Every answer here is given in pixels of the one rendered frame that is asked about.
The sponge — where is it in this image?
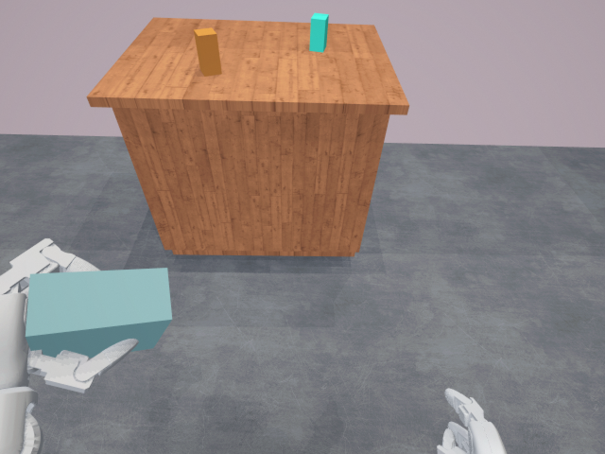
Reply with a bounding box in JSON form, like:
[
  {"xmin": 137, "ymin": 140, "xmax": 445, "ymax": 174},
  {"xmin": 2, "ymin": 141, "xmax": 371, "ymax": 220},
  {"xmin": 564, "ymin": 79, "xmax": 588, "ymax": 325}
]
[{"xmin": 26, "ymin": 268, "xmax": 172, "ymax": 358}]

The right robot hand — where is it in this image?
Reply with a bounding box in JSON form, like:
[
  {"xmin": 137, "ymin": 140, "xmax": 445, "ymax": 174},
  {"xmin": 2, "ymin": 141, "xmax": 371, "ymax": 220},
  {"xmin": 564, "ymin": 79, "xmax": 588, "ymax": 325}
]
[{"xmin": 437, "ymin": 389, "xmax": 507, "ymax": 454}]

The table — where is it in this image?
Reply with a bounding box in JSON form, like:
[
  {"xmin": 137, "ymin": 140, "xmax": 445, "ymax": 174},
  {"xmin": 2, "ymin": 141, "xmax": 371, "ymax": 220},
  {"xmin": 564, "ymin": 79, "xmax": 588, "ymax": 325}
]
[{"xmin": 86, "ymin": 17, "xmax": 409, "ymax": 256}]

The left robot hand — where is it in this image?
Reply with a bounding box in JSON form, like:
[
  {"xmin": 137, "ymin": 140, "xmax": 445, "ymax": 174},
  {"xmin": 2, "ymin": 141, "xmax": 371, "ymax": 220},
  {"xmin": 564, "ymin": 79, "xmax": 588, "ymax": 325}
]
[{"xmin": 0, "ymin": 238, "xmax": 139, "ymax": 393}]

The left robot forearm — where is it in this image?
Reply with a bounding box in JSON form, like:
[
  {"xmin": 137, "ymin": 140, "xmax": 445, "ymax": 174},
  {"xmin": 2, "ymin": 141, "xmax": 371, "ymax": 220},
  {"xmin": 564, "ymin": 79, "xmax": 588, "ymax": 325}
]
[{"xmin": 0, "ymin": 387, "xmax": 43, "ymax": 454}]

